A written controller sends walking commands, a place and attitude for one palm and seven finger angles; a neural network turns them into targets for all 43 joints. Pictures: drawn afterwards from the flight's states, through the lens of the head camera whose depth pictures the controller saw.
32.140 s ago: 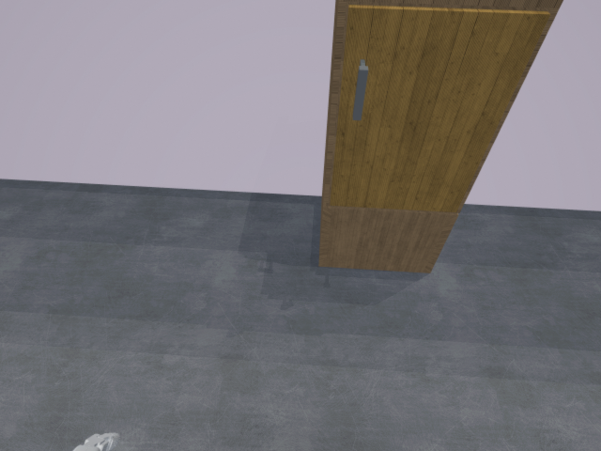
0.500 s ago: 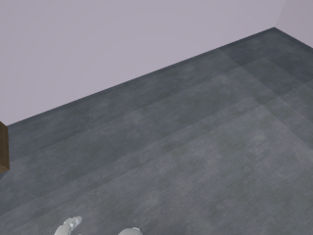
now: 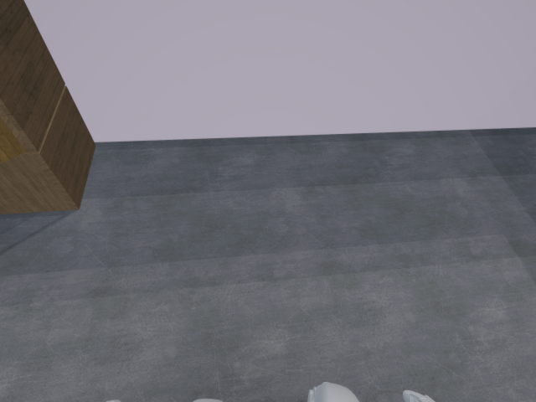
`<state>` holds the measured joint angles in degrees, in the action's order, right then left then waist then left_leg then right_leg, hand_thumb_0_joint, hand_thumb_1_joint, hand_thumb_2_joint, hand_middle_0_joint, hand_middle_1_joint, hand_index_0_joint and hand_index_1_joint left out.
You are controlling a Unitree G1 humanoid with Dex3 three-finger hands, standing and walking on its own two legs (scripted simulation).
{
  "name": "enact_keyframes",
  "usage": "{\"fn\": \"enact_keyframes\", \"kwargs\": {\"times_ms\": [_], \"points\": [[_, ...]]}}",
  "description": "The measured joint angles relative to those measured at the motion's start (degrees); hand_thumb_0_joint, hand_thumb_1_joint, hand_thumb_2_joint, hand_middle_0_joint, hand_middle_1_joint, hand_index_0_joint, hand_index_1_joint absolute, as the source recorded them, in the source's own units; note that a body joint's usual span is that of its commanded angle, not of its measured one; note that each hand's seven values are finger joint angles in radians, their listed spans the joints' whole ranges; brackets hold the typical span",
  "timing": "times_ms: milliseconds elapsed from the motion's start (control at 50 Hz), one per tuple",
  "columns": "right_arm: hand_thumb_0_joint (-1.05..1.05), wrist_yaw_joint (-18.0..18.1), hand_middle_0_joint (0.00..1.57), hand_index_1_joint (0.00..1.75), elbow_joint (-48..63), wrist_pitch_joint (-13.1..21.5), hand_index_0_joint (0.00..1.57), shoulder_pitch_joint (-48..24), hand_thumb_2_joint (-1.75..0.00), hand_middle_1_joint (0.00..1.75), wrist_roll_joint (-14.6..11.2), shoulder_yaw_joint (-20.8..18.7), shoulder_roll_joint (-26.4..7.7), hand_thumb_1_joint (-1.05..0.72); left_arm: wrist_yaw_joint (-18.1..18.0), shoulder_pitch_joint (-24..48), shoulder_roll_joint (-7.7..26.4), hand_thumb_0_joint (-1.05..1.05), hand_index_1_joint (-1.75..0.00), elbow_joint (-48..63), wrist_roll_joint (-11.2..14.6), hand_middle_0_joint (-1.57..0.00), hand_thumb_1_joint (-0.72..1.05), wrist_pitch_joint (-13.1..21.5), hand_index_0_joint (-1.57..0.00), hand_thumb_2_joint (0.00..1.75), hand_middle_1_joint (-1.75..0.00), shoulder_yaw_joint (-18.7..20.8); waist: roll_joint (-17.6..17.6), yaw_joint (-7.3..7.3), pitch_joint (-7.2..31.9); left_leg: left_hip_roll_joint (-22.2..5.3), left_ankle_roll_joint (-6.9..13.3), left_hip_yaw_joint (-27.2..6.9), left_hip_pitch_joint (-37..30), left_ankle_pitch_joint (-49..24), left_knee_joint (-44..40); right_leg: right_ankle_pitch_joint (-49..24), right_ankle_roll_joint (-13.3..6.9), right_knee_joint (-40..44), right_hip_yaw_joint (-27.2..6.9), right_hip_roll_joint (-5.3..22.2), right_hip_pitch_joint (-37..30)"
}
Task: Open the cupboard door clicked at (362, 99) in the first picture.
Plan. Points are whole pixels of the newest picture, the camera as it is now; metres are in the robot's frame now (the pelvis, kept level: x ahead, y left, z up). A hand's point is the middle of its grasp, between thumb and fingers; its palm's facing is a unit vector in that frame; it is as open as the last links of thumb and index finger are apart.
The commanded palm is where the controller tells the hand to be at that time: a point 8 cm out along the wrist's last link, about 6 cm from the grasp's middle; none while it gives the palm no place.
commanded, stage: turn to face it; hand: left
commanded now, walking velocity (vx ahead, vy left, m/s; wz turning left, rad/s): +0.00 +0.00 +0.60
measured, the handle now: out of the picture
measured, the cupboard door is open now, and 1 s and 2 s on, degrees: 39 39 39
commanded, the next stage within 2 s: take the last steps up to it in 1.22 s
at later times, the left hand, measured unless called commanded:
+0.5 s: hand out of the picture +0.02 +0.15 -0.16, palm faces +0.31 -0.92 -0.22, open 7.4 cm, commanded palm none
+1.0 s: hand out of the picture +0.00 +0.18 -0.15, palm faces +0.57 -0.77 -0.30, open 7.4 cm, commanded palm none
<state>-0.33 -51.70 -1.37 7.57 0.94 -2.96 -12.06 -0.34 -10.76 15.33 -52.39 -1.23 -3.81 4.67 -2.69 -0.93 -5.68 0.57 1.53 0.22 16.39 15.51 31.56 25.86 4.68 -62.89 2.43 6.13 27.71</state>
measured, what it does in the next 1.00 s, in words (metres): steps on the spot, turning left: right foot, then left foot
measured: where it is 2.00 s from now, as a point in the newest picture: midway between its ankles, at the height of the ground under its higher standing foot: outside the picture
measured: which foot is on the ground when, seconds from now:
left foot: down 0.00-0.22, up 0.24-0.56, down 0.58-0.96, up 0.98-1.00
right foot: up 0.00-0.20, down 0.22-0.58, up 0.60-0.94, down 0.96-1.00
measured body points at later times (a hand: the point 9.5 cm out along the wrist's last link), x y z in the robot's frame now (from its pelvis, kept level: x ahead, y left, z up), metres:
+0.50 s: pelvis +0.01 -0.05 +0.00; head +0.06 -0.03 +0.45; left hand +0.00 +0.20 -0.14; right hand +0.17 -0.27 -0.14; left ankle -0.03 +0.08 -0.69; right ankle +0.03 -0.16 -0.73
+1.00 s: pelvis +0.03 -0.06 -0.01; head +0.08 -0.05 +0.44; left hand -0.03 +0.22 -0.13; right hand +0.23 -0.23 -0.16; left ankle -0.03 +0.06 -0.72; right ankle +0.10 -0.16 -0.74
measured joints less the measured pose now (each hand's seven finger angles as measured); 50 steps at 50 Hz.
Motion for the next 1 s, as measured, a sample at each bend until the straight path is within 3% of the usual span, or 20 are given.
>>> {"fn": "enact_keyframes", "kwargs": {"times_ms": [100, 200, 220, 260, 320, 360, 440, 520, 560, 580, 600, 640, 720, 820, 940, 960, 1000], "points": [[0.01, -0.24, 0.2, 0.3, -1.1, -0.7, 0.2, 1.83, -0.9, 0.3, 0.22, -0.23, -0.16, -0.91, 0.24, 1.59, -0.15, 0.01, -0.3, 1.96, 0.08, -0.2, 0.91, 0.58, -0.2, 0.9, -0.3, -0.14, 1.79, 0.53, 0.79, 0.17, -0.64, -3.22, -0.56, -1.75, -2.45, -1.5, 0.01, 9.29, -1.34, -1.35, -1.54], [0.01, -0.41, 0.2, 0.3, -1.4, -1.67, 0.2, 3.21, -0.9, 0.3, 0.16, -1.1, -0.6, -0.91, 0.18, 2.37, -0.88, 0.01, -0.3, 3.46, 0.32, -0.2, 0.91, 1.76, -0.2, 0.9, -0.3, -0.69, 3.39, 1.72, 1.32, 1.04, -2.39, -6.68, 1.7, -0.84, 0.36, -5.8, -0.9, 25.55, -0.44, -3.92, -8.87], [0.01, -0.47, 0.2, 0.3, -1.25, -1.84, 0.2, 3.66, -0.9, 0.3, -0.08, -1.33, -0.77, -0.91, 0.1, 2.06, -0.94, 0.01, -0.3, 3.93, 0.19, -0.2, 0.91, 2.37, -0.2, 0.9, -0.3, -0.86, 3.29, 1.67, 1.74, 1.68, -2.71, -7.12, 2.91, -0.01, 2.2, -8.56, -2.22, 30.02, -0.26, -3.8, -10.64], [0.01, -0.52, 0.2, 0.3, -1.72, -2.33, 0.2, 3.27, -0.9, 0.3, -0.24, -2.06, -1.78, -0.91, -0.31, 2.14, -2.3, 0.01, -0.3, 3.84, -0.21, -0.2, 0.91, 3.17, -0.2, 0.9, -0.3, -1.35, 4.78, 1.81, 0.91, 2.1, -3.05, -6.95, 6.62, 8.62, 12.35, -9.14, -4.43, 28.76, 1.33, -3.65, -10.58], [0.01, -0.96, 0.2, 0.3, -2.39, -3.18, 0.2, 2.84, -0.9, 0.3, -0.07, -2.66, -2.62, -0.91, -0.71, 0.98, -3.94, 0.01, -0.3, 3.62, -0.22, -0.2, 0.91, 3.04, -0.2, 0.9, -0.3, -2.05, 4.96, 2.16, 0.42, 1.73, -3.76, -3.42, 11.7, 10.71, 29.24, -8.05, -4.98, 29.9, 3.47, -2.23, -12.52], [0.01, -1.3, 0.2, 0.3, -2.52, -3.35, 0.2, 2.55, -0.9, 0.3, -0.09, -2.61, -2.57, -0.91, -0.76, 0.18, -4.52, 0.01, -0.3, 3.14, -0.22, -0.2, 0.91, 2.95, -0.21, 0.9, -0.3, -2.34, 4.18, 2.47, 0.28, 0.57, -4.6, -1.27, 12.71, 9.36, 33.11, -8.6, -4.87, 31.83, 4.8, -1.29, -13.97], [0.01, -1.66, 0.2, 0.3, -2.52, -3.31, 0.2, 1.7, -0.9, 0.29, -0.35, -2.09, -1.88, -0.91, -0.55, -0.91, -5.01, 0.01, -0.3, 2.24, -0.39, -0.2, 0.9, 3.22, -0.21, 0.9, -0.3, -2.75, 1.98, 2.24, -0.25, -1.09, -5.51, 1.77, 9.94, 9.86, 25.61, -9.08, -4.61, 33.81, 7.55, 0.75, -15.81], [0.01, -1.76, 0.19, 0.3, -2.21, -2.87, 0.19, 0.08, -0.9, 0.29, -0.6, -1.43, -1.32, -0.91, -0.26, -1.86, -4.5, 0.01, -0.3, 1.57, -0.58, -0.2, 0.91, 3.38, -0.21, 0.9, -0.3, -2.43, 0.39, 0.99, -0.89, -1.38, -4.98, 3.88, 5.26, 9.97, 13.66, -7.52, -3.74, 31.82, 10.37, 2.58, -15.85], [0.01, -1.78, 0.2, 0.3, -1.58, -2.3, 0.19, -0.65, -0.9, 0.29, -0.59, -1.1, -1.21, -0.91, -0.07, -2.63, -3.74, 0.01, -0.3, 1.19, -0.39, -0.2, 0.9, 3.19, -0.21, 0.9, -0.3, -1.94, -0.25, 0.58, -0.85, -1.08, -4.29, 4.86, 2.08, 5.9, 6.13, -5.77, -2.97, 28.89, 11.67, 3.63, -15.07], [0.01, -1.9, 0.2, 0.3, -0.93, -1.8, 0.19, -0.7, -0.9, 0.29, -0.5, -0.97, -1.49, -0.91, 0.06, -3.31, -3.39, 0.01, -0.3, 1.14, -0.19, -0.2, 0.9, 2.92, -0.21, 0.9, -0.3, -1.68, 0.02, 0.49, -0.3, -1.21, -2.85, 4.59, 0.59, 1.37, 2.12, -4.49, -2.52, 26.12, 12.25, 3.93, -13.83], [0.01, -1.79, 0.2, 0.3, -0.55, -1.21, 0.19, -1.08, -0.9, 0.3, -0.33, -1.07, -1.31, -0.91, 0.12, -3.27, -2.72, 0.01, -0.3, 0.79, 0.02, -0.2, 0.9, 2.35, -0.21, 0.9, -0.3, -1.35, -0.49, 0.56, -0.25, -0.64, -0.84, 4.2, 1.45, 0.15, 2.78, -0.34, -1.7, 21.29, 10.99, 4.25, -11.77], [0.01, -1.36, 0.2, 0.3, 0.03, -0.39, 0.2, -1.46, -0.9, 0.3, -0.15, -0.79, -0.76, -0.91, -0.19, -2.58, -1.37, 0.01, -0.3, -0.05, -0.04, -0.2, 0.91, 0.68, -0.21, 0.9, -0.3, -0.79, -1.12, 0.3, -0.37, -0.08, 0.67, 3.35, 2.63, 1.75, 4.96, 5.45, -1.01, 10.14, 6.07, 2.69, -7.02], [0.01, -0.14, 0.2, 0.3, 0.27, 0.07, 0.2, -0.4, -0.9, 0.3, 0.12, -0.36, -0.25, -0.91, -0.09, -0.78, -0.09, 0.01, -0.3, -0.66, -0.06, -0.2, 0.91, -0.15, -0.2, 0.9, -0.3, 0.08, -0.36, 0.16, 0.34, 0.42, 0.14, 0.77, 1.58, 0.51, 1.52, 1.34, -0.39, -0.24, 1.03, 0.04, -0.98], [0.01, -0.05, 0.2, 0.3, -0.61, -0.29, 0.2, 0.96, -0.9, 0.3, 0.28, -0.14, -0.19, -0.91, 0.12, 0.9, -0.06, 0.01, -0.3, 1.11, 0.07, -0.2, 0.91, 0.47, -0.2, 0.9, -0.3, 0.04, 1.4, 0.37, 0.89, 0.78, -0.09, -2.34, 0.32, -2.06, -2.36, -0.88, -0.21, 6.43, -1.01, -1.32, -1.07], [0.01, -0.26, 0.2, 0.3, -1.29, -1.43, 0.2, 2.64, -0.9, 0.3, 0.28, -0.8, -0.36, -0.91, 0.04, 2.5, -1.17, 0.01, -0.3, 3.05, 0.37, -0.2, 0.91, 1.65, -0.2, 0.9, -0.3, -0.7, 3.47, 1.61, 1.24, 1.62, -1.93, -6.73, 2.05, -1.66, -0.33, -4.8, -1.05, 24.4, -0.73, -3.99, -8.65], [0.01, -0.32, 0.2, 0.3, -1.23, -1.62, 0.2, 3.13, -0.9, 0.3, 0.05, -0.98, -0.38, -0.91, 0.01, 2.2, -1.21, 0.01, -0.3, 3.57, 0.31, -0.2, 0.91, 2.21, -0.2, 0.9, -0.3, -0.92, 3.27, 1.6, 1.67, 2.28, -2.38, -7.19, 3.02, -0.98, 1.21, -7.41, -1.86, 29.62, -0.61, -3.88, -10.89], [0.01, -0.44, 0.2, 0.3, -1.72, -2.11, 0.2, 3.01, -0.9, 0.3, -0.25, -1.62, -1.14, -0.91, -0.32, 2.23, -2.43, 0.01, -0.3, 3.47, -0.16, -0.2, 0.91, 3.12, -0.2, 0.9, -0.3, -1.4, 4.52, 1.68, 1.07, 2.52, -2.82, -6.93, 6.11, 7.08, 9.89, -8.88, -4.2, 29.21, 0.81, -3.81, -11.18]]}}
